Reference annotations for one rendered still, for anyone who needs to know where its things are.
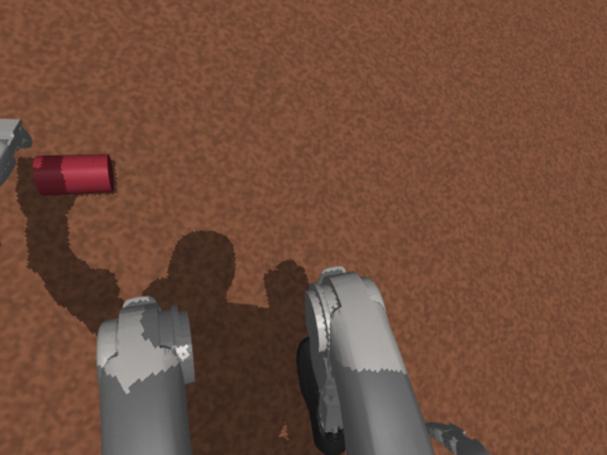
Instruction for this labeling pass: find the right robot hand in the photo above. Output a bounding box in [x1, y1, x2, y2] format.
[425, 422, 491, 455]

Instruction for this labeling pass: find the left robot hand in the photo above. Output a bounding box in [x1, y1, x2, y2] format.
[0, 118, 32, 246]

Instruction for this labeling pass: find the can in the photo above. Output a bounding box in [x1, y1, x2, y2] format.
[33, 155, 114, 196]

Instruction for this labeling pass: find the right robot foot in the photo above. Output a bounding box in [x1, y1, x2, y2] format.
[297, 337, 345, 455]

